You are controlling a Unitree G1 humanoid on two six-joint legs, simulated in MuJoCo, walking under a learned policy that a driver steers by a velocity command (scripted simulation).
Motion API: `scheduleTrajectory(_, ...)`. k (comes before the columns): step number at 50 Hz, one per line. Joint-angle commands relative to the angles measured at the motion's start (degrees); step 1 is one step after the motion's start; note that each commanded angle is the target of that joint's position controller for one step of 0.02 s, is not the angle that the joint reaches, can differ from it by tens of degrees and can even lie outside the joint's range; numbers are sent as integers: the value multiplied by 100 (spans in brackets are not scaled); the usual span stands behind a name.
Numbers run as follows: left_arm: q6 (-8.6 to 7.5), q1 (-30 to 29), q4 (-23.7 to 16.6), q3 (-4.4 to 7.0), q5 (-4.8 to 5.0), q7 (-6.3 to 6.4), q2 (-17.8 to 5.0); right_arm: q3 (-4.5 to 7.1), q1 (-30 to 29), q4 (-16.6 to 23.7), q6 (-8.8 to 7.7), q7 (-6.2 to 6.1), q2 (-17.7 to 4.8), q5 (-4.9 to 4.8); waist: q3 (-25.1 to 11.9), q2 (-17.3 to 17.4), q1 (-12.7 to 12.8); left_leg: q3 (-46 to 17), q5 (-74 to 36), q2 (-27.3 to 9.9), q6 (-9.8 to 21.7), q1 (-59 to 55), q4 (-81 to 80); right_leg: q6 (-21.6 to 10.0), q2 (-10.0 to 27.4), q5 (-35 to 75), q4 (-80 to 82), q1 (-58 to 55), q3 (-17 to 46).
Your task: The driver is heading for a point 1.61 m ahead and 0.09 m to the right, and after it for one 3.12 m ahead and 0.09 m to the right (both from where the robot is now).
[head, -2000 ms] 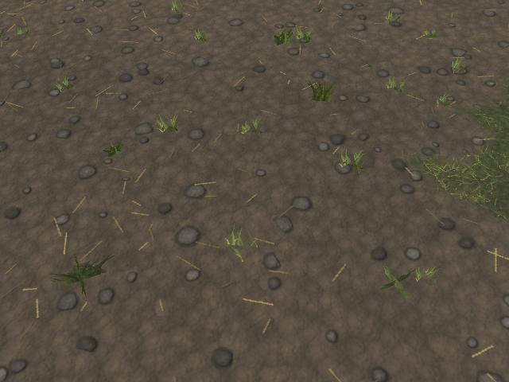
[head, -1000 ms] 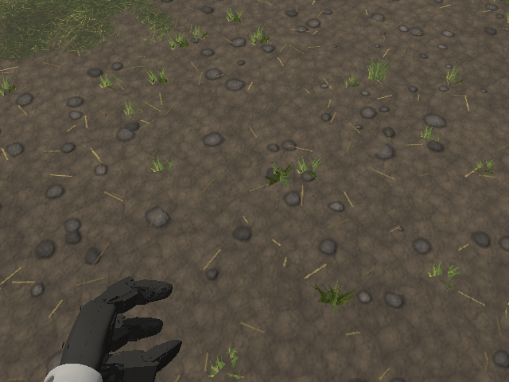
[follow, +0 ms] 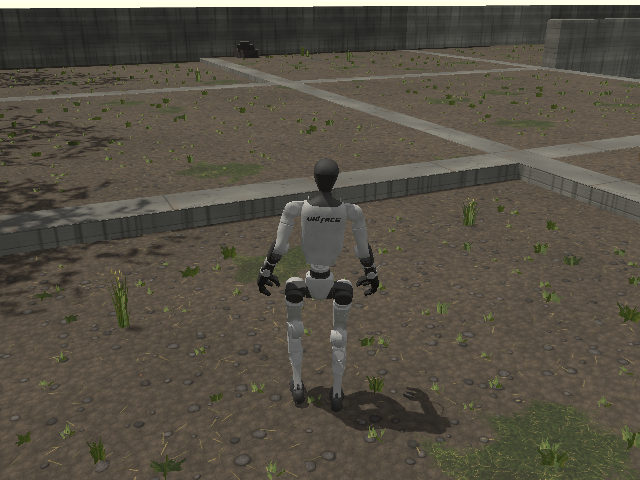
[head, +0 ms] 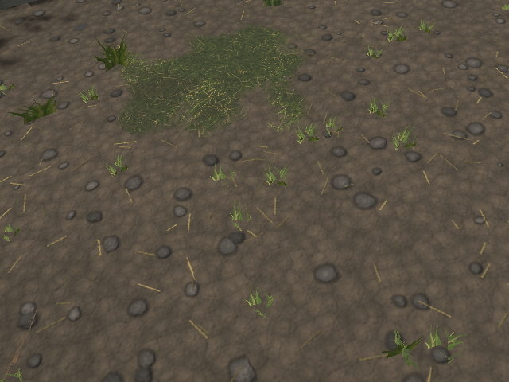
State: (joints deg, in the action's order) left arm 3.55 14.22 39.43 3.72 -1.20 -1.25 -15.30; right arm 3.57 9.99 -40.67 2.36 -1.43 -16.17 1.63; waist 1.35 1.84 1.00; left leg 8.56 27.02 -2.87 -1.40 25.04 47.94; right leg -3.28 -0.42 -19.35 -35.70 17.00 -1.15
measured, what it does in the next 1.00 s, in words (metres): steps on the spot: left foot, then right foot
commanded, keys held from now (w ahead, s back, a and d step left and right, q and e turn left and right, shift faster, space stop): e+shift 0.26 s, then shift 0.30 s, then q+shift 0.44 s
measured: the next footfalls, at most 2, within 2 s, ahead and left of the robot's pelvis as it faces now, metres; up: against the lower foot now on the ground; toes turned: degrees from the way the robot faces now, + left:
left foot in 0.44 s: +0.12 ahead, +0.08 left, +0.00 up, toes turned -25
right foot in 0.80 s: +0.00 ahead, -0.08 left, +0.00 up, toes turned -10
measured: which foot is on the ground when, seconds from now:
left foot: up 0.00-0.42, down 0.44-0.80, up 0.82-1.00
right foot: down 0.00-0.44, up 0.46-0.78, down 0.80-1.00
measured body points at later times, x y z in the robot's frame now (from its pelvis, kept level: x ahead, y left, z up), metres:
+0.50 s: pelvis +0.03 +0.02 +0.01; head +0.06 +0.03 +0.45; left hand +0.26 +0.24 -0.11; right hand +0.07 -0.29 -0.08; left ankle +0.08 +0.10 -0.73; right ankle -0.02 -0.08 -0.70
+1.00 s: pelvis +0.01 +0.02 +0.01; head +0.05 +0.00 +0.46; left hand +0.18 +0.27 -0.08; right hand +0.07 -0.29 -0.11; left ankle +0.01 +0.12 -0.66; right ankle -0.04 -0.07 -0.73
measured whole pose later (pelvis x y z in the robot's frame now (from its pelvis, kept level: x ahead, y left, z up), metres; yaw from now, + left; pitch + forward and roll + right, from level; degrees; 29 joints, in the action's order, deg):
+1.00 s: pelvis +0.01 +0.02 +0.01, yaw -6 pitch +0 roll +0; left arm 1.6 10.6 39.6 1.3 -1.8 2.8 -15.3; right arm 5.4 13.2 -42.4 5.1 2.7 -19.1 0.5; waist 4.3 2.3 -1.0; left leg -0.1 23.7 1.4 -2.5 27.6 60.1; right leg -2.2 -0.4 -16.0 -23.0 7.3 -4.6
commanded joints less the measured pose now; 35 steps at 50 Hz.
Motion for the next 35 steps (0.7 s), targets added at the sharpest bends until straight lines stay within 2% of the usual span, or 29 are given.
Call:
scheduleTrajectory(1,-6,214,-332,386,30,174,-1294,51,-201,604,-49,11,-347,-88,118,-851,-78,-1103,-146,151,-188,1461,1445,-1149,1422,2439,1781,-639,2225)
scheduleTrajectory(2,9,-164,-448,351,63,171,-1165,85,-145,560,-101,11,-463,-34,-8,-886,-190,-1095,-481,173,-159,1419,1400,-951,1121,2463,1716,-735,2020)
scheduleTrajectory(3,2,-304,-528,320,98,163,-1039,109,-33,481,-113,30,-542,58,-212,-895,-191,-1032,-658,227,-175,1305,1543,-922,963,2928,1600,-841,1874)
scheduleTrajectory(4,-15,-218,-531,304,125,135,-995,111,-2,458,-103,54,-546,75,-420,-761,-161,-1044,-689,268,-195,1223,1630,-919,921,3279,1503,-965,1873)
scheduleTrajectory(6,-51,31,-476,350,131,110,-1100,67,-78,514,-77,73,-452,14,-543,-594,-66,-1108,-700,282,-231,1272,1418,-923,880,3421,1401,-1200,2016)
scheduleTrajectory(10,-36,281,-477,424,79,129,-1260,7,-366,640,-56,43,-467,-29,-480,-849,164,-1258,-650,377,-241,1344,590,-962,808,2814,1332,-1413,2588)
scheduleTrajectory(13,-29,266,-521,466,42,106,-1375,-20,-489,694,-103,33,-528,-45,-498,-879,219,-1378,-568,513,-158,1031,85,-964,752,2691,1246,-1294,3008)
scheduleTrajectory(18,-43,-16,-531,389,3,76,-1253,-41,-162,597,-166,-9,-606,-136,-629,-1018,111,-1253,-485,599,64,-168,-715,-761,652,3632,989,-873,3123)
scheduleTrajectory(20,-39,-255,-539,350,51,85,-1201,-48,131,526,-193,-39,-572,-140,-562,-980,-106,-1197,-876,613,169,-917,-1667,-523,493,3246,893,-555,3167)
scheduleTrajectory(21,-48,-362,-549,309,111,112,-1128,-50,287,480,-226,-74,-559,-93,-498,-843,-244,-1260,-1471,492,247,-1485,-2493,-288,314,2493,753,-207,3081)
scheduleTrajectory(22,-76,-144,-559,217,115,127,-842,-11,175,531,-252,-124,-832,-9,-507,-44,-82,-2204,-1394,-376,469,-1889,-3113,13,-95,947,154,232,2628)
scheduleTrajectory(23,-91,232,-595,144,99,151,-608,38,-262,736,-224,-111,-1308,-2,-447,1110,178,-3782,-2298,-1681,1003,-2086,-3468,265,-1114,-1122,-793,1007,1459)
scheduleTrajectory(24,-60,177,-486,277,-54,179,-1138,88,178,570,-190,-42,-1268,-24,-541,964,-43,-4021,-2999,-1936,1618,-1640,-3239,330,-987,-1616,-1791,865,1145)
scheduleTrajectory(25,-60,94,-405,295,-49,170,-1171,-3,143,531,-196,-1,-921,-73,-391,550,20,-3597,-3089,-1691,1628,-1458,-3161,354,-826,-1317,-2209,801,1218)
scheduleTrajectory(26,-52,51,-299,266,-22,134,-1061,-52,-100,532,-202,18,-703,-94,-202,386,72,-2974,-2954,-1277,1442,-1246,-3135,411,-729,-938,-2393,692,1208)
scheduleTrajectory(27,-38,56,-242,237,5,87,-966,-66,-270,550,-200,6,-659,-62,-226,543,108,-2550,-2942,-942,1261,-1281,-3108,461,-748,-699,-2496,654,1121)
scheduleTrajectory(28,-21,99,-203,207,23,46,-894,-71,-275,521,-208,-18,-655,-55,-241,731,95,-2296,-3322,-787,1215,-1406,-3041,521,-762,-641,-2463,683,1037)
scheduleTrajectory(30,7,-19,-116,39,44,44,-547,-188,-134,353,-245,18,-367,-67,-369,698,38,-2096,-3409,-532,1080,-1487,-2999,592,-594,-640,-1425,228,910)
scheduleTrajectory(31,21,-129,-130,-17,38,62,-479,-157,-96,290,-232,47,-459,-87,-325,860,17,-2179,-3265,-429,1059,-1631,-2973,621,-421,-709,-819,147,510)
scheduleTrajectory(33,10,-418,-192,-10,66,177,-598,88,321,175,-136,129,-1012,-79,-201,1069,-255,-2659,-3457,-440,1186,-1938,-2755,580,-544,-936,-295,270,251)
scheduleTrajectory(35,-37,-373,-190,-13,126,258,-652,205,507,130,-75,202,-1154,-104,-276,978,-272,-3116,-3832,-571,1253,-2128,-2645,502,-575,-713,65,307,326)
Keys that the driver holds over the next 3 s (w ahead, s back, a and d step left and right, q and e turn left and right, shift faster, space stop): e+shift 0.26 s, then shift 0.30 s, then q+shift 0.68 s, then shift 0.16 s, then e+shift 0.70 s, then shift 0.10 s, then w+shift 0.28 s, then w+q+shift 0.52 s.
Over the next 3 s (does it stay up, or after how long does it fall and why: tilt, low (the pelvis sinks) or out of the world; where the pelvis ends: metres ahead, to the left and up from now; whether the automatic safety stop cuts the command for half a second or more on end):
stays up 0.39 -0.09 0.00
